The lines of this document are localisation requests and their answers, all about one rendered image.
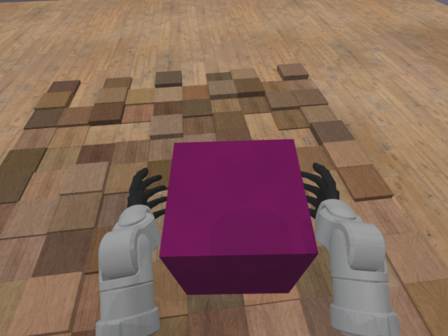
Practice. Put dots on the right robot forearm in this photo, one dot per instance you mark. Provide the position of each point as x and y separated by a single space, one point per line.
361 302

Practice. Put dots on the robot left hand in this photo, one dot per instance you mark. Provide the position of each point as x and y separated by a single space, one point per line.
138 196

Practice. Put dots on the left robot forearm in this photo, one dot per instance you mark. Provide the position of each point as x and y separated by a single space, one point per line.
125 266

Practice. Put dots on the robot right hand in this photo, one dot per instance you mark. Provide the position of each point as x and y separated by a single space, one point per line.
327 187

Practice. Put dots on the carton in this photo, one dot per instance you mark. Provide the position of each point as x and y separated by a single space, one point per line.
237 219

